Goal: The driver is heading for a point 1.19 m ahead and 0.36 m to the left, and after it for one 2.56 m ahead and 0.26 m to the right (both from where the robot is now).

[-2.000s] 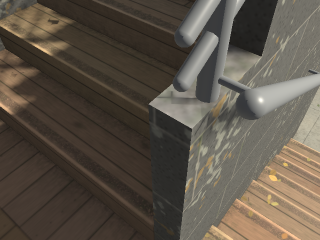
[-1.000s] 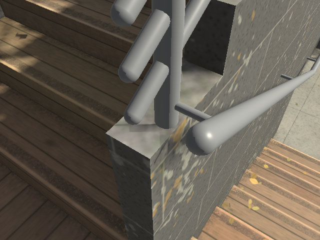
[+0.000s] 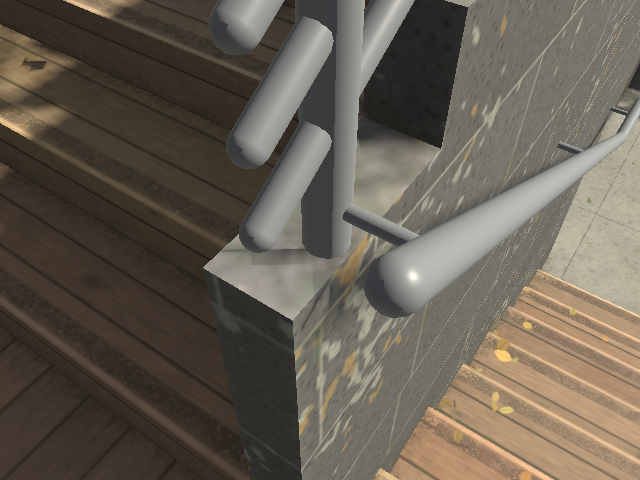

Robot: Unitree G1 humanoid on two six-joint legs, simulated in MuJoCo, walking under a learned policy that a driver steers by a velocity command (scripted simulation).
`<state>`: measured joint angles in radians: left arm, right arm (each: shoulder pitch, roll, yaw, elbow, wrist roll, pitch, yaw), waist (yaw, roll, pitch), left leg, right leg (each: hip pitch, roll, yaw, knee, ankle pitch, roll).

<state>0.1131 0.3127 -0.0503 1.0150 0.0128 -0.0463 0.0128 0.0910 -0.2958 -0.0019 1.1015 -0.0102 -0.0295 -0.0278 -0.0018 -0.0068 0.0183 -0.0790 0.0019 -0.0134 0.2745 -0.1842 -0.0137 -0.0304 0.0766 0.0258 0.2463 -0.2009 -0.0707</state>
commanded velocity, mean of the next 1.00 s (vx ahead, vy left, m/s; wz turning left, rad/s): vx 0.23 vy -0.09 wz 0.00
